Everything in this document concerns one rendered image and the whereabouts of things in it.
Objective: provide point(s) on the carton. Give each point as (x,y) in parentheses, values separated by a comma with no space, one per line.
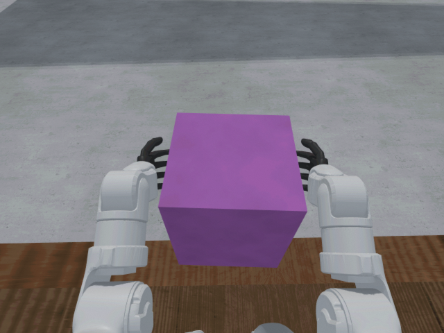
(232,192)

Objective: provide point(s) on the right robot upper arm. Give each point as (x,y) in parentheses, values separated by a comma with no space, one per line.
(355,310)

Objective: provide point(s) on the left robot forearm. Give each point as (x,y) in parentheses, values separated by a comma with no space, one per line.
(119,243)

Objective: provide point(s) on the left robot upper arm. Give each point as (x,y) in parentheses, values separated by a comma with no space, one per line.
(115,307)

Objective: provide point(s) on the right robot forearm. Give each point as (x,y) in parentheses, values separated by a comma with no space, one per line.
(347,238)

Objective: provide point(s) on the robot left hand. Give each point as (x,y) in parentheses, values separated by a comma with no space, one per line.
(148,156)

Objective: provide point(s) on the robot right hand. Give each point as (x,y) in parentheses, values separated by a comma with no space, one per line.
(316,158)

